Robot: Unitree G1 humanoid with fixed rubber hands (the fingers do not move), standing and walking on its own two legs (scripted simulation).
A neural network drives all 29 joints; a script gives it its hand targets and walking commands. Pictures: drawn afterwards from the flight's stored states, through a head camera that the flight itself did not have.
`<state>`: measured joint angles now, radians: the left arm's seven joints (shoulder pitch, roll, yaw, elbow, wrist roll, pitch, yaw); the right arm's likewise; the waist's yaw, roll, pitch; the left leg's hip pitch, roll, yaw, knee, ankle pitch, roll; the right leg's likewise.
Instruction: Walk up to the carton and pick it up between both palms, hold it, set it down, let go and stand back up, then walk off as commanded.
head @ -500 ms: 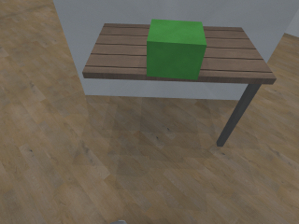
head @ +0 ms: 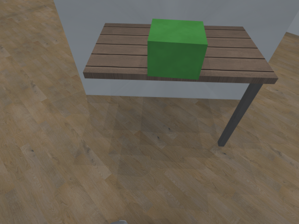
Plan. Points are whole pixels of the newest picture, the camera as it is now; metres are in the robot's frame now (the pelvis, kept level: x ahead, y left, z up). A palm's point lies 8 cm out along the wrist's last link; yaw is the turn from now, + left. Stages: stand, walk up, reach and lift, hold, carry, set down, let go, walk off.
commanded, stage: walk up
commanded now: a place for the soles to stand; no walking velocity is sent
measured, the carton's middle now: (175, 48) +0.84 -0.12 +0.03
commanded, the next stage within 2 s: none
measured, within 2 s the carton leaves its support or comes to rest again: neither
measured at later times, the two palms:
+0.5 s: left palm out of the picture +0.05 +0.30 -0.10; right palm out of the picture +0.08 -0.32 -0.11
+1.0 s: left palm out of the picture +0.13 +0.26 -0.10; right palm (279, 216) +0.17 -0.36 -0.09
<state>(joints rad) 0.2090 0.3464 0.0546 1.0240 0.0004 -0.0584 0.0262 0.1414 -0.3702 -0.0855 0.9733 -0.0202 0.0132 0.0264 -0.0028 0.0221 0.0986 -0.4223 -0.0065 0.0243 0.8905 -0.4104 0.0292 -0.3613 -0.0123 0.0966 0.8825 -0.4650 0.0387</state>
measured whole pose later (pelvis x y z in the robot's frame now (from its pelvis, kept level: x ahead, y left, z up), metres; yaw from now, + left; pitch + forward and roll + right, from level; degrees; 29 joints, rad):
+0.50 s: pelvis +0.00 -0.01 +0.01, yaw -2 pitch -3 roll +0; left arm 0.23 0.35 0.05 1.02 0.00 -0.06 0.00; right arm 0.14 -0.37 -0.09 0.97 -0.02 -0.03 0.04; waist 0.00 0.03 0.09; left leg -0.41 0.03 0.03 0.85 -0.40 0.03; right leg -0.39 -0.02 0.08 0.91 -0.54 0.00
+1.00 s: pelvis +0.11 -0.04 +0.01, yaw -3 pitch -2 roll +0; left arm 0.33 0.36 0.07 1.00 0.00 -0.07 -0.02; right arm 0.16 -0.37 -0.09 0.97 -0.02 -0.07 0.04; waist 0.00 0.00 0.07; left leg -0.38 0.00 0.04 0.82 -0.39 0.03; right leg -0.27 -0.02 0.08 0.91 -0.50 0.00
